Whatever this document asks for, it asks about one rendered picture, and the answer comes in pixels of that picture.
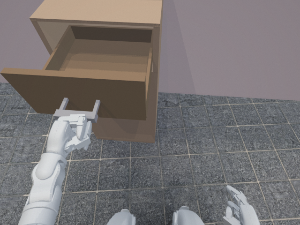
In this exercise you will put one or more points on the robot right thigh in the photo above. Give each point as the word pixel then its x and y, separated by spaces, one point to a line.
pixel 186 217

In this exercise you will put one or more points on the robot thigh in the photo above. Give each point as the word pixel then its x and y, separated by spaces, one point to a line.
pixel 186 217
pixel 122 218

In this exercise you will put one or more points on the robot left thigh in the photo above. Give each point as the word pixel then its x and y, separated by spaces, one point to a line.
pixel 122 218

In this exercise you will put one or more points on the robot left hand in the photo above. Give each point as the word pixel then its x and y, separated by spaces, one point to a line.
pixel 73 127

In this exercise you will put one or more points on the drawer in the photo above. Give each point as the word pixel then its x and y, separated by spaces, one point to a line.
pixel 89 63

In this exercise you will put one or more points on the robot right hand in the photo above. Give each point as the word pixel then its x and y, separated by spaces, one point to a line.
pixel 244 214

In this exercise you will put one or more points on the handle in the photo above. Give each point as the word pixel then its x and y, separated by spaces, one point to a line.
pixel 91 116

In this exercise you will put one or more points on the left robot forearm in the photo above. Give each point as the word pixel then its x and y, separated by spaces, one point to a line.
pixel 43 202

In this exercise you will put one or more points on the cabinet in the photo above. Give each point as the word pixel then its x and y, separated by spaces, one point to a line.
pixel 51 20

